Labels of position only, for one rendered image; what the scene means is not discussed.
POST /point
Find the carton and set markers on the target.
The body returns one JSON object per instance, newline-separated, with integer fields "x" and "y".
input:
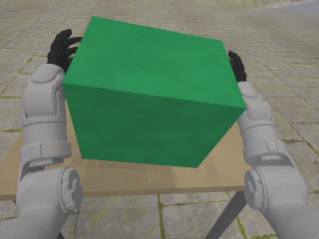
{"x": 145, "y": 95}

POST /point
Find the robot left hand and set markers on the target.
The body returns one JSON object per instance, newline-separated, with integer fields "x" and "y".
{"x": 60, "y": 51}

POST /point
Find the robot right hand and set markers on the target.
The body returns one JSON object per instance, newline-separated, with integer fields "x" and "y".
{"x": 237, "y": 67}

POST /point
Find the robot right forearm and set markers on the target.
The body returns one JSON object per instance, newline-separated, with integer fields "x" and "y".
{"x": 261, "y": 140}

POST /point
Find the robot left forearm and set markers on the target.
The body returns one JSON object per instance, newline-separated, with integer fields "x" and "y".
{"x": 44, "y": 122}

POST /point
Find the right robot upper arm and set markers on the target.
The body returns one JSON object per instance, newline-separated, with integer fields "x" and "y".
{"x": 279, "y": 193}

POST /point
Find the left robot upper arm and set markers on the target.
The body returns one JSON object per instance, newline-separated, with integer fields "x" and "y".
{"x": 45, "y": 200}

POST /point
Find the table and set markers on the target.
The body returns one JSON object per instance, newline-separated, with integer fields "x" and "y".
{"x": 223, "y": 170}

